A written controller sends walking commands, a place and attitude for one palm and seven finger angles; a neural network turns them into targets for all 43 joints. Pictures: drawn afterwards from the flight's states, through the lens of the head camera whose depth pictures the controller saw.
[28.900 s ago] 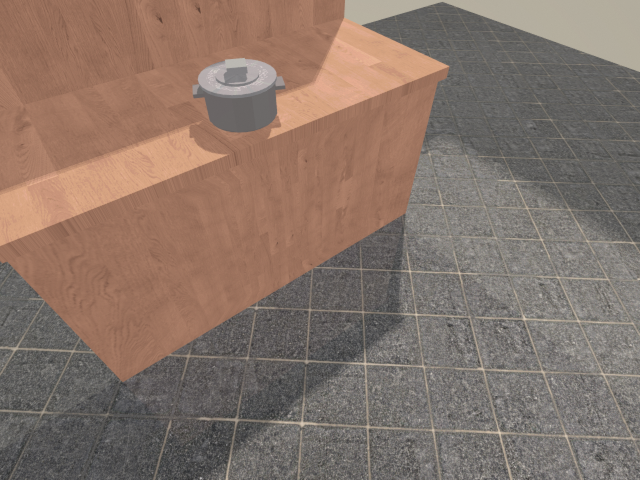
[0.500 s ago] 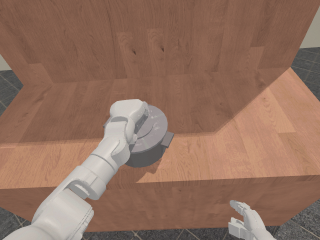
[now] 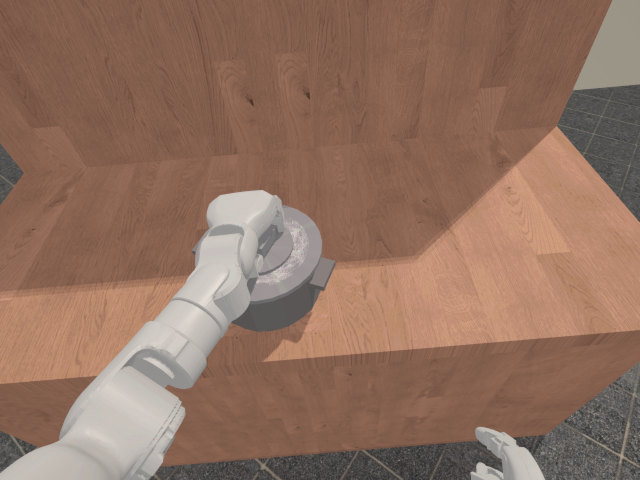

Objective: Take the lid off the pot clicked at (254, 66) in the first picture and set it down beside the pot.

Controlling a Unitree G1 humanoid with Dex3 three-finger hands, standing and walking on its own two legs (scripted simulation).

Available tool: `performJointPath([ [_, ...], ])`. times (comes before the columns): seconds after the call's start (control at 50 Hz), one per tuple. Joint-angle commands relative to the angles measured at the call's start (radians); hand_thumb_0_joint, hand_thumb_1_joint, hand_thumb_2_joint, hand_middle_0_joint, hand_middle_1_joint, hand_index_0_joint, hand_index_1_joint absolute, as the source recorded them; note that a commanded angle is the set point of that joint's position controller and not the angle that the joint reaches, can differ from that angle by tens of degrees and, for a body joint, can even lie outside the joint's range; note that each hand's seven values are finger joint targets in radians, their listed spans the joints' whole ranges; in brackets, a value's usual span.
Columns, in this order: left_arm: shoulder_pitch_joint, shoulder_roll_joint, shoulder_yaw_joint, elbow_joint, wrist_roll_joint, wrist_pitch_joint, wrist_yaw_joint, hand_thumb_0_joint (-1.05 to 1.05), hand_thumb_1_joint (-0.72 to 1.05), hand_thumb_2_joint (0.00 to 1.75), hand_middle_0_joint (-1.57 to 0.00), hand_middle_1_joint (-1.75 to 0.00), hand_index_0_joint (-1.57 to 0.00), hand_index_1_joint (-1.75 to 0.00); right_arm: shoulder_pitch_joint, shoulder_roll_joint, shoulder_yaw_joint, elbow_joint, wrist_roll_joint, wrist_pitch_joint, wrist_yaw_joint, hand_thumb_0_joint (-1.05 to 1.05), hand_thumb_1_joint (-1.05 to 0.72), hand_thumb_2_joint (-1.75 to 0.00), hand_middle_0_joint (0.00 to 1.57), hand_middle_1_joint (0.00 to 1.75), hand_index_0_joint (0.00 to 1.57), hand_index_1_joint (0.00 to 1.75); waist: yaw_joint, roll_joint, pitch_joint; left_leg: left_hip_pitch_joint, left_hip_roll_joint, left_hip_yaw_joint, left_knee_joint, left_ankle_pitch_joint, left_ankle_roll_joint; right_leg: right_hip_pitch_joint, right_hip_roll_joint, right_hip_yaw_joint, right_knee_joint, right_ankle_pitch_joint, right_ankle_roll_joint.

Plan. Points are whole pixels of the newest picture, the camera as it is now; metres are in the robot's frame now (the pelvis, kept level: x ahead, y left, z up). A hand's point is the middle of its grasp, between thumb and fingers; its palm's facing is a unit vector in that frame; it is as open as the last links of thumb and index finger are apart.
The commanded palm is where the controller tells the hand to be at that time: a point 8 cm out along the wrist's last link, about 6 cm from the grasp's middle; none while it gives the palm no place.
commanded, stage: close the fingers and squeeze the knob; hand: left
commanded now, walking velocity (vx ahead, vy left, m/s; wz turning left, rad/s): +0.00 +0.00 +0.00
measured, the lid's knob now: (255, 237) +0.44 +0.11 +0.06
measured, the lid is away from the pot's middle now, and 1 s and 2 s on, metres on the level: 0.00 0.02 0.02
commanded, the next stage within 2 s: lift the lid straight up in 0.20 s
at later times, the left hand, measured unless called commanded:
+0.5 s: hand (253, 248) +0.41 +0.10 +0.07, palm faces -0.24 -0.07 -0.97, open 8.5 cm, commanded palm +0.38 +0.09 +0.14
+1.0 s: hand (254, 235) +0.40 +0.09 +0.10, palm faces -0.19 -0.08 -0.98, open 8.4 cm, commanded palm +0.38 +0.10 +0.18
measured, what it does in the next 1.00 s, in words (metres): stands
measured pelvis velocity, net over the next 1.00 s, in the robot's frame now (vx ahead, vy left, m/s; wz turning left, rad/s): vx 0.01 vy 0.00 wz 0.02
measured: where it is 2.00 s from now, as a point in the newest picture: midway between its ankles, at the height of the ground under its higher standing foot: outside the picture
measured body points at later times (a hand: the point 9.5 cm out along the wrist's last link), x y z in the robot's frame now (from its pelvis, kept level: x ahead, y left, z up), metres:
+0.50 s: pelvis +0.01 +0.00 +0.00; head +0.02 -0.04 +0.45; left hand +0.41 +0.10 +0.13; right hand +0.19 -0.22 -0.12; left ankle -0.02 +0.10 -0.74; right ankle +0.01 -0.11 -0.74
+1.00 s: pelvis +0.01 +0.00 +0.00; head +0.02 -0.04 +0.45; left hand +0.41 +0.10 +0.16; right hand +0.22 -0.20 -0.11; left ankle -0.02 +0.10 -0.74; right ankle +0.01 -0.11 -0.74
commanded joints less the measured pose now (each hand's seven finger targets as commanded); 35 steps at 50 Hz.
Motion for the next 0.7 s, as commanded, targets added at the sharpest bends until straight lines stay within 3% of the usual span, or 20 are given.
performJointPath([
  [0.0,-0.338,0.122,0.08,-0.145,0.009,-0.006,0.011,0.0,0.13,1.35,-0.81,-0.65,-0.85,-0.66,-0.144,-0.09,-0.03,-0.153,0.007,-0.042,0.006,0.0,-0.9,-0.9,0.2,0.3,0.2,0.3,0.01,-0.144,-0.283,0.026,0.02,-0.022,-0.067,0.212,0.014,0.208,-0.002,0.012,-0.039,0.264,-0.026],
  [0.08,-0.313,0.099,0.073,-0.163,-0.004,0.0,0.009,0.0,0.2,1.37,-0.84,-0.67,-0.88,-0.67,-0.153,-0.087,-0.032,-0.162,0.006,-0.045,0.011,0.0,-0.9,-0.9,0.2,0.3,0.2,0.3,0.011,-0.143,-0.284,0.029,0.017,-0.025,-0.06,0.236,0.014,0.212,-0.005,0.006,-0.037,0.293,-0.03],
  [0.12,-0.346,0.051,0.019,-0.17,0.007,0.007,0.01,0.0,0.23,1.37,-0.85,-0.68,-0.9,-0.68,-0.156,-0.082,-0.032,-0.154,0.01,-0.041,0.015,0.0,-0.9,-0.9,0.2,0.3,0.2,0.3,0.0,-0.115,-0.268,0.044,0.021,-0.025,-0.066,0.218,0.011,0.173,0.0,0.001,-0.038,0.264,-0.03],
  [0.14,-0.335,0.043,0.017,-0.153,0.006,0.01,0.011,0.0,0.24,1.38,-0.85,-0.68,-0.9,-0.69,-0.149,-0.083,-0.033,-0.151,0.012,-0.041,0.017,0.0,-0.9,-0.9,0.2,0.3,0.2,0.3,-0.001,-0.135,-0.268,0.047,0.022,-0.028,-0.063,0.226,0.013,0.168,0.004,-0.003,-0.036,0.265,-0.03],
  [0.16,-0.335,0.054,0.027,-0.147,0.007,0.013,0.013,0.0,0.26,1.38,-0.86,-0.68,-0.91,-0.69,-0.147,-0.084,-0.033,-0.148,0.01,-0.04,0.017,0.0,-0.9,-0.9,0.2,0.3,0.2,0.3,0.0,-0.124,-0.265,0.053,0.023,-0.025,-0.062,0.225,0.013,0.161,0.004,-0.001,-0.038,0.263,-0.03],
  [0.18,-0.34,0.109,0.08,-0.172,0.001,0.007,0.015,0.0,0.27,1.38,-0.86,-0.69,-0.91,-0.69,-0.146,-0.091,-0.035,-0.151,0.005,-0.04,0.015,0.0,-0.9,-0.9,0.2,0.3,0.2,0.3,0.01,-0.145,-0.287,0.044,0.022,-0.031,-0.062,0.231,0.015,0.193,0.0,0.004,-0.04,0.273,-0.032],
  [0.22,-0.324,0.081,0.052,-0.168,0.004,0.012,0.013,0.0,0.28,1.38,-0.87,-0.69,-0.91,-0.7,-0.153,-0.084,-0.031,-0.156,0.008,-0.043,0.015,0.0,-0.9,-0.9,0.2,0.3,0.2,0.3,0.009,-0.144,-0.292,0.045,0.017,-0.025,-0.061,0.237,0.015,0.205,0.0,0.003,-0.034,0.295,-0.029],
  [0.28,-0.302,0.096,0.073,-0.18,-0.007,0.005,0.006,0.0,0.3,1.38,-0.87,-0.69,-0.91,-0.7,-0.159,-0.089,-0.031,-0.156,0.004,-0.041,0.014,0.0,-0.9,-0.9,0.2,0.3,0.2,0.3,0.011,-0.179,-0.298,0.037,0.018,-0.027,-0.056,0.253,0.017,0.223,-0.005,0.005,-0.036,0.324,-0.028],
  [0.3,-0.334,0.107,0.066,-0.213,0.004,0.003,0.009,0.0,0.3,1.38,-0.87,-0.69,-0.91,-0.71,-0.165,-0.088,-0.029,-0.157,0.006,-0.04,0.014,0.0,-0.9,-0.9,0.2,0.3,0.2,0.3,0.009,-0.154,-0.307,0.051,0.019,-0.024,-0.061,0.262,0.016,0.224,-0.001,0.008,-0.034,0.33,-0.027],
  [0.34,-0.352,0.063,0.029,-0.248,0.002,0.012,0.007,0.0,0.31,1.38,-0.87,-0.69,-0.91,-0.71,-0.174,-0.075,-0.031,-0.16,0.008,-0.041,0.019,0.0,-0.9,-0.9,0.2,0.3,0.2,0.3,0.007,-0.144,-0.317,0.075,0.019,-0.028,-0.054,0.289,0.017,0.219,-0.002,0.001,-0.03,0.352,-0.028],
  [0.4,-0.4,0.09,0.037,-0.292,0.009,0.012,0.009,0.0,0.31,1.38,-0.87,-0.69,-0.91,-0.71,-0.185,-0.075,-0.03,-0.159,0.006,-0.039,0.02,0.0,-0.9,-0.9,0.2,0.3,0.2,0.3,0.005,-0.107,-0.331,0.101,0.023,-0.039,-0.053,0.312,0.017,0.211,0.003,0.001,-0.026,0.349,-0.034],
  [0.42,-0.413,0.059,0.009,-0.313,0.01,0.016,0.007,0.0,0.31,1.38,-0.87,-0.69,-0.91,-0.71,-0.185,-0.069,-0.03,-0.159,0.006,-0.04,0.024,0.0,-0.9,-0.9,0.2,0.3,0.2,0.3,0.003,-0.105,-0.336,0.113,0.022,-0.043,-0.048,0.328,0.017,0.207,0.002,-0.003,-0.023,0.363,-0.034],
  [0.48,-0.427,0.093,0.041,-0.355,-0.002,0.015,0.008,0.0,0.31,1.38,-0.87,-0.69,-0.91,-0.71,-0.193,-0.072,-0.03,-0.16,0.002,-0.04,0.027,0.0,-0.9,-0.9,0.2,0.3,0.2,0.3,0.01,-0.108,-0.363,0.122,0.025,-0.055,-0.044,0.367,0.015,0.231,-0.002,-0.002,-0.017,0.392,-0.039],
  [0.5,-0.457,0.082,0.02,-0.4,0.004,0.015,0.011,0.0,0.32,1.38,-0.87,-0.69,-0.91,-0.71,-0.198,-0.065,-0.029,-0.164,0.002,-0.044,0.03,0.0,-0.9,-0.9,0.2,0.3,0.2,0.3,0.008,-0.088,-0.383,0.14,0.023,-0.054,-0.047,0.371,0.017,0.241,0.002,-0.001,-0.018,0.395,-0.036],
  [0.56,-0.431,0.067,0.011,-0.417,-0.003,0.027,0.008,0.0,0.32,1.38,-0.87,-0.69,-0.91,-0.71,-0.199,-0.062,-0.026,-0.157,0.003,-0.048,0.036,0.0,-0.9,-0.9,0.2,0.3,0.2,0.3,0.012,-0.104,-0.397,0.159,0.026,-0.063,-0.039,0.436,0.015,0.248,0.0,-0.008,-0.011,0.446,-0.035],
  [0.6,-0.444,0.105,0.035,-0.488,-0.006,0.02,0.007,0.0,0.32,1.38,-0.87,-0.69,-0.91,-0.71,-0.215,-0.061,-0.029,-0.169,-0.001,-0.056,0.04,0.0,-0.9,-0.9,0.2,0.3,0.2,0.3,0.018,-0.102,-0.432,0.175,0.026,-0.067,-0.035,0.469,0.017,0.283,-0.001,0.001,-0.007,0.474,-0.033],
  [0.66,-0.403,0.059,0.001,-0.451,-0.012,0.041,-0.005,0.0,0.32,1.38,-0.87,-0.69,-0.91,-0.71,-0.216,-0.058,-0.024,-0.154,0.004,-0.054,0.045,0.0,-0.9,-0.9,0.2,0.3,0.2,0.3,0.013,-0.125,-0.379,0.162,0.026,-0.063,-0.032,0.464,0.015,0.255,-0.001,-0.01,-0.013,0.483,-0.031],
  [0.68,-0.426,0.1,0.039,-0.479,-0.022,0.037,-0.008,0.0,0.32,1.38,-0.87,-0.69,-0.91,-0.71,-0.218,-0.066,-0.025,-0.154,0.001,-0.054,0.044,0.0,-0.9,-0.9,0.2,0.3,0.2,0.3,0.014,-0.15,-0.37,0.147,0.025,-0.064,-0.034,0.446,0.015,0.272,-0.006,-0.006,-0.017,0.486,-0.034],
])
